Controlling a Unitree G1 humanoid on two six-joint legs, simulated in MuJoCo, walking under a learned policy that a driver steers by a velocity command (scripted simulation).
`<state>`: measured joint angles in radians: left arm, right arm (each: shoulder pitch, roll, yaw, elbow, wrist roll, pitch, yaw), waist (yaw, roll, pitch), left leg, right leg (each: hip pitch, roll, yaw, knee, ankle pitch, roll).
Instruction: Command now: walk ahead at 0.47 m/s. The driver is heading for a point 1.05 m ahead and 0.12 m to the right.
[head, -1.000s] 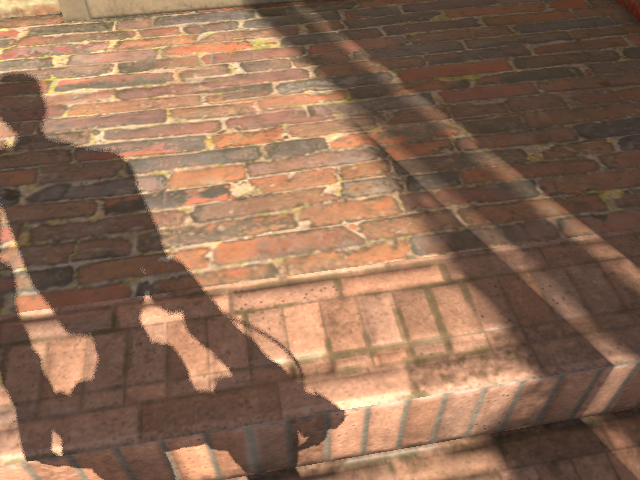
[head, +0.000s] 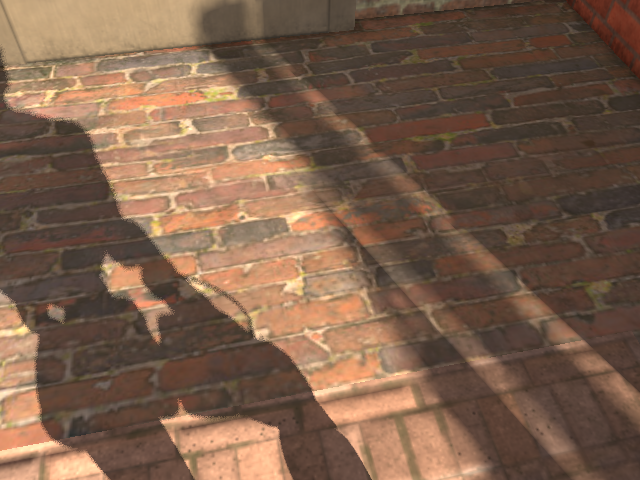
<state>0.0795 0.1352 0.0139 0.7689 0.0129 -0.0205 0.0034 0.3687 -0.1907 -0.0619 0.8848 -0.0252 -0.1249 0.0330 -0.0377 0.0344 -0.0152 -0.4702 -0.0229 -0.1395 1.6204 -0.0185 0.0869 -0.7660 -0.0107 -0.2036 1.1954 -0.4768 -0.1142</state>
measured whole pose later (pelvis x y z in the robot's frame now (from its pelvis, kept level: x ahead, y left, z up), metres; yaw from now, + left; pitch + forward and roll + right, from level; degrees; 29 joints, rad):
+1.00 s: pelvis +0.60 -0.03 +0.28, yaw +0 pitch +2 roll +0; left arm 0.15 0.21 0.06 0.72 0.04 -0.07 -0.01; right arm 0.44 -0.20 -0.06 0.87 0.00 -0.09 -0.02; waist -0.04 0.01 0.01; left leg -0.24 0.00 0.00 1.10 -0.38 0.06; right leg -0.40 0.05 -0.11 0.55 -0.19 -0.11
